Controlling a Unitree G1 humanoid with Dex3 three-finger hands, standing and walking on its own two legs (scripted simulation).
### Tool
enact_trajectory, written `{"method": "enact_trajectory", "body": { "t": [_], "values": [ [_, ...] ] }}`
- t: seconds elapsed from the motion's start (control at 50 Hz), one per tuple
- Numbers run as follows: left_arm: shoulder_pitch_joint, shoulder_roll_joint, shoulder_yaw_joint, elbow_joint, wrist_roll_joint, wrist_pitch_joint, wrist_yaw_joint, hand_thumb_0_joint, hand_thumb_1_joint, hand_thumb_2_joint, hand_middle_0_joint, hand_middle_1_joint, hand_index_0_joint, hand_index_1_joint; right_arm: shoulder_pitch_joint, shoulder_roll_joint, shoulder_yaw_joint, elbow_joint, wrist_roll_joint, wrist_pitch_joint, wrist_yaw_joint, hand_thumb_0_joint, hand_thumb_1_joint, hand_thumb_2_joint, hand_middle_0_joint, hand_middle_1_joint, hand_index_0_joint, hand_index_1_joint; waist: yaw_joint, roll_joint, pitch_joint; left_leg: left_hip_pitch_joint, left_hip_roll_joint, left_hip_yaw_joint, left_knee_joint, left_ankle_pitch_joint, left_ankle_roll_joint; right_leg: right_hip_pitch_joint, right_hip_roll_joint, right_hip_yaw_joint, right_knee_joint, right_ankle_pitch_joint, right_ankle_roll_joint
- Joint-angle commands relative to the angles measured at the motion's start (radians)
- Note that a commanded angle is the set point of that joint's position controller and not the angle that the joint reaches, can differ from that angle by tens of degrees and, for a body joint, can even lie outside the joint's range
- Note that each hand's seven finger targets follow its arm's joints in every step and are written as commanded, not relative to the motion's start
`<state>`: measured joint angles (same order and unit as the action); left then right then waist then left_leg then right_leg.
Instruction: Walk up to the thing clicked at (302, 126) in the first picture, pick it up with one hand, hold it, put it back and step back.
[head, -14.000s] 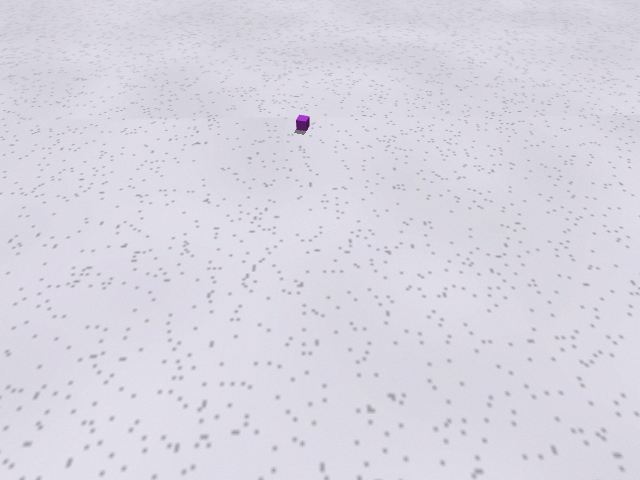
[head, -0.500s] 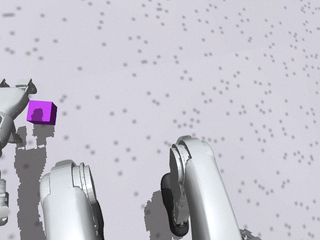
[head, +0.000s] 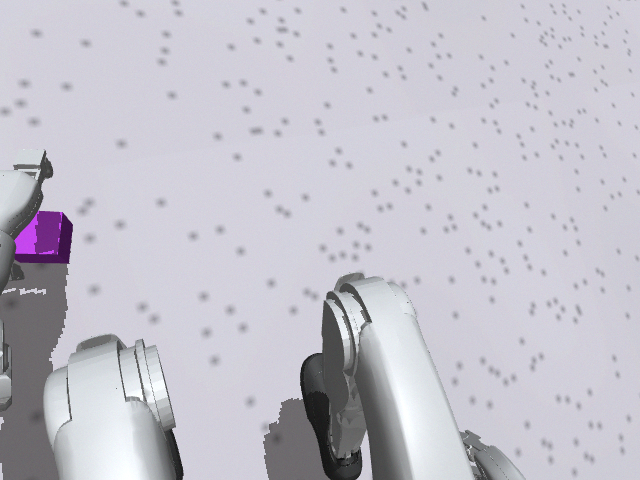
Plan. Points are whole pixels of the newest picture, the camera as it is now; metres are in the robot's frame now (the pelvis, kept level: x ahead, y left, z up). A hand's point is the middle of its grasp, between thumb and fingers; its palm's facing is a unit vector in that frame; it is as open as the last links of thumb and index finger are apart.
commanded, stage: close in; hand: left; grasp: from above
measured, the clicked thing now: (41, 237) +0.48 +0.26 -0.28
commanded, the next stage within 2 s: rest palm in 0.36 s
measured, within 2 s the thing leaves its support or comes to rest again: neither
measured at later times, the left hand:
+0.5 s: hand (13, 244) +0.45 +0.27 -0.20, palm faces -0.49 -0.01 -0.87, open 13.0 cm
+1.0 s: hand (36, 241) +0.46 +0.25 -0.24, palm faces -0.51 -0.02 -0.86, open 13.5 cm
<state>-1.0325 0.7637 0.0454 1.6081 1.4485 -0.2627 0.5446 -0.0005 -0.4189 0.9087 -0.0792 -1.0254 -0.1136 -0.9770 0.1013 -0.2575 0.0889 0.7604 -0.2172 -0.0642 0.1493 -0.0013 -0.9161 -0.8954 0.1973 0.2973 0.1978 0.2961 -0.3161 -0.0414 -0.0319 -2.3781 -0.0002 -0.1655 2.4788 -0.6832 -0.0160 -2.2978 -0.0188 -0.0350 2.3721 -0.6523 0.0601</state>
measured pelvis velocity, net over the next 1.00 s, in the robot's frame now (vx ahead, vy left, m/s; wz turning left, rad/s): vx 0.01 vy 0.00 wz -0.04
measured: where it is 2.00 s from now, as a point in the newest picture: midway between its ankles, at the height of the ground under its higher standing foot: (256, 473)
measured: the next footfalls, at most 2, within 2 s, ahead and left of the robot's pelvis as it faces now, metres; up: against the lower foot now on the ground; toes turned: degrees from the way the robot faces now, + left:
none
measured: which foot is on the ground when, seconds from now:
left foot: down 0.00-1.00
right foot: down 0.00-1.00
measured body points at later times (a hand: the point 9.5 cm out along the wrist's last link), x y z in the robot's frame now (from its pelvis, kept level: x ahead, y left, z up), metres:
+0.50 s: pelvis +0.01 +0.00 +0.00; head +0.25 +0.08 +0.36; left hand +0.47 +0.27 -0.15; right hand +0.05 -0.29 -0.09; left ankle +0.07 +0.13 -0.28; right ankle +0.11 -0.14 -0.28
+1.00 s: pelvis +0.01 +0.00 -0.01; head +0.28 +0.08 +0.34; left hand +0.49 +0.25 -0.19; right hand +0.04 -0.27 -0.10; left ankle +0.07 +0.13 -0.28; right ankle +0.11 -0.14 -0.28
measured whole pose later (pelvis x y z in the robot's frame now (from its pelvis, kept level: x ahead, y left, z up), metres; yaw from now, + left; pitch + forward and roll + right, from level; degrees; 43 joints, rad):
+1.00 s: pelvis +0.01 +0.00 -0.01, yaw -2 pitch +31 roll -10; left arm -1.00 0.84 0.08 1.64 1.39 -0.30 0.55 0.00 -0.38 0.89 -0.13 -0.94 -0.15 -0.91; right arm 0.10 -0.28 0.17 0.74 -0.27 -0.13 0.19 0.00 -0.91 -0.90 0.20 0.30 0.20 0.30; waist -0.35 -0.06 0.07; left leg -2.37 0.00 -0.22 2.55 -0.74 -0.04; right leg -2.30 0.00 -0.07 2.42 -0.68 0.07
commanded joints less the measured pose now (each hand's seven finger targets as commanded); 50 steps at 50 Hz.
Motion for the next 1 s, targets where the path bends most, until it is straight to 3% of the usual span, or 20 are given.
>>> {"method": "enact_trajectory", "body": {
  "t": [0.0, 0.02, 0.08, 0.16, 0.24, 0.36, 0.4, 0.44, 0.52, 0.58, 0.6, 0.64, 0.7, 0.72, 0.74, 0.88, 0.9, 0.94, 0.96, 0.98],
  "values": [
    [-0.268, 0.227, 0.018, -0.146, -0.075, 0.027, -0.035, 0.000, -0.443, 0.911, -0.059, -1.020, -0.099, -0.975, 0.194, -0.273, -0.078, -0.023, 0.011, -0.008, -0.008, 0.000, -0.910, -0.896, 0.200, 0.300, 0.200, 0.300, 0.012, 0.380, -0.647, 0.522, -0.025, 0.125, -0.265, 0.127, 0.049, 0.303, 0.037, -0.121, -0.215, 0.172, -0.087],
    [-0.267, 0.229, 0.024, -0.158, -0.087, 0.021, -0.057, 0.000, -0.437, 0.905, -0.059, -1.019, -0.100, -0.972, 0.207, -0.273, -0.079, -0.027, 0.008, -0.008, -0.006, 0.000, -0.909, -0.895, 0.200, 0.300, 0.200, 0.300, -0.001, 0.348, -0.650, 0.511, -0.025, 0.122, -0.260, 0.133, 0.051, 0.324, 0.035, -0.125, -0.216, 0.177, -0.083],
    [-0.234, 0.256, 0.036, -0.210, -0.117, -0.010, -0.115, 0.000, -0.438, 0.903, -0.064, -1.023, -0.106, -0.976, 0.213, -0.275, -0.081, -0.039, 0.017, 0.002, -0.007, 0.000, -0.913, -0.896, 0.200, 0.300, 0.200, 0.300, 0.016, 0.319, -0.674, 0.490, -0.024, 0.124, -0.242, 0.164, 0.054, 0.388, 0.037, -0.116, -0.224, 0.208, -0.076],
    [-0.196, 0.274, 0.045, -0.270, -0.120, -0.074, -0.158, 0.000, -0.430, 0.905, -0.086, -1.005, -0.124, -0.964, 0.245, -0.275, -0.075, -0.033, 0.013, 0.023, -0.004, 0.000, -0.916, -0.898, 0.200, 0.300, 0.200, 0.300, 0.019, 0.319, -0.670, 0.505, -0.023, 0.119, -0.230, 0.216, 0.046, 0.423, 0.038, -0.124, -0.218, 0.245, -0.075],
    [-0.198, 0.309, 0.069, -0.330, -0.113, -0.153, -0.148, 0.000, -0.383, 0.896, -0.127, -0.979, -0.163, -0.939, 0.250, -0.279, -0.072, -0.033, 0.006, 0.047, -0.005, 0.000, -0.915, -0.897, 0.200, 0.300, 0.200, 0.300, 0.037, 0.334, -0.698, 0.518, -0.020, 0.114, -0.221, 0.234, 0.040, 0.448, 0.039, -0.122, -0.223, 0.251, -0.078],
    [-0.219, 0.258, 0.035, -0.232, -0.056, -0.204, -0.064, 0.000, -0.314, 0.943, -0.173, -0.993, -0.206, -0.957, 0.237, -0.276, -0.061, -0.010, -0.018, 0.049, -0.003, 0.000, -0.911, -0.896, 0.200, 0.300, 0.200, 0.300, 0.006, 0.345, -0.617, 0.538, -0.011, 0.095, -0.217, 0.200, 0.039, 0.357, 0.048, -0.132, -0.211, 0.218, -0.082],
    [-0.231, 0.297, 0.066, -0.245, -0.034, -0.203, -0.021, 0.000, -0.289, 0.933, -0.186, -0.980, -0.219, -0.943, 0.236, -0.291, -0.065, -0.008, -0.021, 0.048, -0.007, 0.000, -0.907, -0.895, 0.200, 0.300, 0.200, 0.300, 0.025, 0.375, -0.629, 0.563, -0.013, 0.093, -0.234, 0.197, 0.033, 0.334, 0.047, -0.139, -0.206, 0.209, -0.087],
    [-0.229, 0.223, 0.020, -0.150, -0.009, -0.183, 0.004, 0.000, -0.278, 0.899, -0.177, -0.981, -0.217, -0.936, 0.220, -0.282, -0.062, -0.007, -0.039, 0.038, 0.001, 0.000, -0.904, -0.894, 0.200, 0.300, 0.200, 0.300, -0.011, 0.360, -0.582, 0.566, -0.007, 0.093, -0.230, 0.173, 0.032, 0.288, 0.052, -0.149, -0.192, 0.190, -0.089],
    [-0.284, 0.243, 0.022, -0.142, -0.002, -0.139, 0.065, 0.000, -0.364, 0.877, -0.119, -0.949, -0.149, -0.916, 0.198, -0.297, -0.059, 0.013, -0.050, 0.011, 0.001, 0.000, -0.900, -0.897, 0.200, 0.300, 0.200, 0.300, -0.014, 0.375, -0.589, 0.532, -0.015, 0.099, -0.230, 0.147, 0.034, 0.285, 0.052, -0.149, -0.199, 0.173, -0.087],
    [-0.286, 0.206, 0.001, -0.072, -0.009, -0.091, 0.092, 0.000, -0.370, 0.885, -0.127, -0.930, -0.151, -0.903, 0.186, -0.297, -0.050, 0.020, -0.062, -0.015, 0.008, 0.000, -0.901, -0.898, 0.200, 0.300, 0.200, 0.300, -0.038, 0.347, -0.565, 0.509, -0.016, 0.097, -0.221, 0.132, 0.040, 0.279, 0.053, -0.150, -0.198, 0.168, -0.085],
    [-0.288, 0.201, -0.006, -0.046, -0.013, -0.076, 0.092, 0.000, -0.369, 0.880, -0.130, -0.926, -0.154, -0.898, 0.180, -0.303, -0.045, 0.020, -0.066, -0.026, 0.013, 0.000, -0.902, -0.898, 0.199, 0.300, 0.200, 0.300, -0.050, 0.344, -0.541, 0.503, -0.018, 0.100, -0.214, 0.126, 0.042, 0.269, 0.050, -0.153, -0.192, 0.167, -0.081],
    [-0.299, 0.251, 0.013, -0.082, -0.020, -0.057, 0.096, 0.000, -0.384, 0.890, -0.127, -0.927, -0.147, -0.904, 0.176, -0.305, -0.039, 0.022, -0.059, -0.037, 0.013, 0.000, -0.904, -0.899, 0.199, 0.300, 0.200, 0.300, -0.028, 0.386, -0.594, 0.517, -0.017, 0.099, -0.211, 0.151, 0.039, 0.304, 0.051, -0.148, -0.183, 0.193, -0.083],
    [-0.283, 0.240, 0.009, -0.046, -0.036, -0.030, 0.083, 0.000, -0.380, 0.886, -0.126, -0.931, -0.149, -0.905, 0.174, -0.305, -0.027, 0.015, -0.058, -0.051, 0.022, 0.000, -0.904, -0.898, 0.199, 0.300, 0.199, 0.300, -0.043, 0.364, -0.579, 0.488, -0.018, 0.104, -0.199, 0.140, 0.043, 0.328, 0.051, -0.141, -0.174, 0.196, -0.080],
    [-0.292, 0.262, 0.018, -0.078, -0.049, -0.028, 0.083, 0.000, -0.386, 0.887, -0.119, -0.935, -0.142, -0.908, 0.166, -0.309, -0.027, 0.014, -0.059, -0.055, 0.021, 0.000, -0.904, -0.899, 0.199, 0.300, 0.199, 0.300, -0.028, 0.367, -0.599, 0.480, -0.015, 0.104, -0.197, 0.146, 0.044, 0.338, 0.053, -0.142, -0.182, 0.200, -0.078],
    [-0.273, 0.255, 0.019, -0.037, -0.053, -0.021, 0.075, 0.000, -0.393, 0.889, -0.121, -0.930, -0.142, -0.906, 0.178, -0.311, -0.019, 0.009, -0.059, -0.061, 0.024, 0.000, -0.905, -0.899, 0.199, 0.300, 0.199, 0.300, -0.046, 0.353, -0.580, 0.484, -0.017, 0.104, -0.187, 0.146, 0.046, 0.335, 0.050, -0.146, -0.173, 0.207, -0.077],
    [-0.230, 0.300, 0.043, -0.088, -0.088, -0.038, 0.042, 0.000, -0.404, 0.896, -0.108, -0.935, -0.130, -0.909, 0.176, -0.316, -0.006, -0.019, -0.051, -0.065, 0.031, 0.000, -0.904, -0.899, 0.199, 0.300, 0.200, 0.300, -0.023, 0.373, -0.609, 0.465, -0.012, 0.096, -0.194, 0.158, 0.044, 0.400, 0.058, -0.150, -0.175, 0.221, -0.078],
    [-0.203, 0.309, 0.055, -0.055, -0.078, -0.036, 0.036, 0.000, -0.411, 0.901, -0.116, -0.924, -0.133, -0.903, 0.175, -0.329, -0.005, -0.039, -0.054, -0.067, 0.032, 0.000, -0.905, -0.899, 0.199, 0.300, 0.200, 0.300, -0.038, 0.345, -0.592, 0.485, -0.012, 0.094, -0.175, 0.183, 0.043, 0.384, 0.056, -0.160, -0.165, 0.242, -0.078],
    [-0.193, 0.321, 0.069, -0.080, -0.078, -0.053, 0.032, 0.000, -0.402, 0.900, -0.124, -0.908, -0.138, -0.890, 0.183, -0.333, -0.011, -0.033, -0.056, -0.058, 0.032, 0.000, -0.902, -0.898, 0.200, 0.300, 0.200, 0.300, -0.030, 0.367, -0.608, 0.497, -0.010, 0.086, -0.185, 0.195, 0.037, 0.397, 0.059, -0.167, -0.161, 0.249, -0.079],
    [-0.193, 0.277, 0.032, -0.055, -0.076, -0.057, 0.022, 0.000, -0.400, 0.896, -0.124, -0.910, -0.141, -0.890, 0.188, -0.323, -0.001, -0.040, -0.059, -0.060, 0.037, 0.000, -0.905, -0.899, 0.200, 0.300, 0.200, 0.300, -0.049, 0.368, -0.569, 0.484, -0.010, 0.089, -0.176, 0.189, 0.039, 0.387, 0.058, -0.164, -0.159, 0.249, -0.078],
    [-0.174, 0.321, 0.074, -0.045, -0.078, -0.062, 0.025, 0.000, -0.394, 0.892, -0.133, -0.908, -0.148, -0.889, 0.196, -0.330, -0.004, -0.026, -0.063, -0.058, 0.039, 0.000, -0.904, -0.899, 0.200, 0.300, 0.200, 0.300, -0.046, 0.344, -0.565, 0.478, -0.006, 0.085, -0.176, 0.192, 0.041, 0.405, 0.061, -0.167, -0.161, 0.256, -0.072]
  ]
}}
